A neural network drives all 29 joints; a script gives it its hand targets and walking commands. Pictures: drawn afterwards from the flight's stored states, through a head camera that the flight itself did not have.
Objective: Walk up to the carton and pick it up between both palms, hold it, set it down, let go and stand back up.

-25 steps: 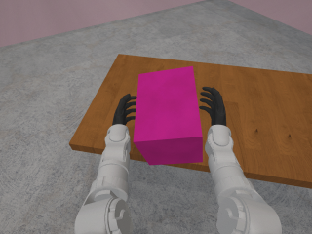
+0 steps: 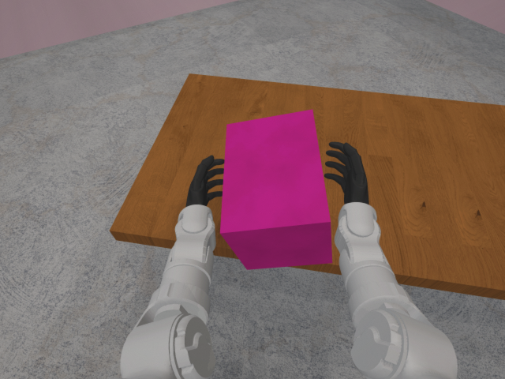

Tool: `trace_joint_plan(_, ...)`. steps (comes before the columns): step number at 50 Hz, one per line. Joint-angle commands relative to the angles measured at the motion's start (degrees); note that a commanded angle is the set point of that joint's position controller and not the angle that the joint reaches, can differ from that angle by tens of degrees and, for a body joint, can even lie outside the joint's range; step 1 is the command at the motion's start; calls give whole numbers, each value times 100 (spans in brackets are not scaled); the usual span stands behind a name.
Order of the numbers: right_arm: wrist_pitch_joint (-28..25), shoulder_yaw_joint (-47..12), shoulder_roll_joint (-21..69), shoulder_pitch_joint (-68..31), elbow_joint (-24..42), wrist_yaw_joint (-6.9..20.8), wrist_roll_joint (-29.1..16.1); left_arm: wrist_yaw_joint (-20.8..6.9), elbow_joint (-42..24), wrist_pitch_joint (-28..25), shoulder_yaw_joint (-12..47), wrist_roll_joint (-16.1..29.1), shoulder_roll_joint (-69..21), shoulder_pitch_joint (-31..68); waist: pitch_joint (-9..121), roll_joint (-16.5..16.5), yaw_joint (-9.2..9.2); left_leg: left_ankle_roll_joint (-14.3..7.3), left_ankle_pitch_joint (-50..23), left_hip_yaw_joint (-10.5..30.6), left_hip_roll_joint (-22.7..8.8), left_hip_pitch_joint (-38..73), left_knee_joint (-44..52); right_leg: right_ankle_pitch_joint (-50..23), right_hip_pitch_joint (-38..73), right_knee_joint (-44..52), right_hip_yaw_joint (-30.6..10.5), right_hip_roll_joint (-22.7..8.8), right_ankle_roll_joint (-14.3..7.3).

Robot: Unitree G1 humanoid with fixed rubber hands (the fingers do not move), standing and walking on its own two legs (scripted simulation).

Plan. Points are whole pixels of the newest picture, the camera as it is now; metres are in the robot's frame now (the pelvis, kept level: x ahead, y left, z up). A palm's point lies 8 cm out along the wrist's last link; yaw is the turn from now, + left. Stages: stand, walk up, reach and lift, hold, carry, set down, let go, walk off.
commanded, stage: set down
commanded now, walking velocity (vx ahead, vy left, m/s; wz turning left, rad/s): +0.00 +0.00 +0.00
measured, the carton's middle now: (278, 192) +0.45 -0.01 +0.00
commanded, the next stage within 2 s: none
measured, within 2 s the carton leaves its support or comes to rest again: neither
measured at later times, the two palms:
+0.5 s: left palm (205, 202) +0.41 +0.13 +0.01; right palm (348, 195) +0.42 -0.13 +0.04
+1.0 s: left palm (209, 202) +0.42 +0.12 +0.01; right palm (351, 199) +0.41 -0.13 +0.04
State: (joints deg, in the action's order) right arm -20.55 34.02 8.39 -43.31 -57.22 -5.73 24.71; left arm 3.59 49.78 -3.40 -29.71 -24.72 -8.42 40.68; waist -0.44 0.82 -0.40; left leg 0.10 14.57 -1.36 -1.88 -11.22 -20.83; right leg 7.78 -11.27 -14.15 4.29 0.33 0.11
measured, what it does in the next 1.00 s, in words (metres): stands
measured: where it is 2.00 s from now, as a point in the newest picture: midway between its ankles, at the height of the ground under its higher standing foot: outside the picture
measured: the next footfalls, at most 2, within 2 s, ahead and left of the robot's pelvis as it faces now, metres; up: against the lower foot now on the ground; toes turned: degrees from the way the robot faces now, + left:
none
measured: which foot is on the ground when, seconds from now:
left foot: down 0.00-1.00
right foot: down 0.00-1.00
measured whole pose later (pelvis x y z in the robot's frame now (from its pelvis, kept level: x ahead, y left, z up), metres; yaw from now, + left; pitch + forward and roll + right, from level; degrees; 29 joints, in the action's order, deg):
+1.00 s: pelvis +0.00 +0.00 +0.00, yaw +0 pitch +16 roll -1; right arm -21.6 42.7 9.8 -46.8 -56.7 -5.6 33.6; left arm 3.8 62.0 -14.6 -36.6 -27.6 -5.9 47.9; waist 3.5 0.4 -1.0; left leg 0.0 13.4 -1.4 -1.5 -23.9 -21.8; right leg 7.9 -24.8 -17.3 4.4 -0.2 -0.1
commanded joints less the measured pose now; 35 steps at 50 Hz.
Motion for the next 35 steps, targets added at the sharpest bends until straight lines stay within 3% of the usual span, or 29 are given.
trace_joint_plan(1,-45,-1421,2884,-2476,-406,737,491,-499,-332,-552,1656,-35,-2528,3584,3091,-363,-43,362,-3367,-493,33,73,21,-2955,2085,-671,243,107,-37)
trace_joint_plan(16,-72,-1123,3137,-2457,-674,742,899,-503,275,-1024,1278,-69,-2275,3915,3589,-224,-56,233,-3251,-536,42,-680,6,-3524,2232,-1020,155,-2,27)
trace_joint_plan(31,-144,-821,3288,-2537,-932,758,1212,-436,823,-1323,977,-190,-2222,4087,4029,-332,-32,242,-3888,-537,-14,-769,-278,-3732,1655,-1173,190,-4,-8)
trace_joint_plan(35,-183,-838,3307,-2544,-908,758,1239,-442,997,-1401,848,-264,-2134,3984,3992,-237,7,159,-3611,-548,23,-1235,-210,-4003,2014,-1275,127,-86,23)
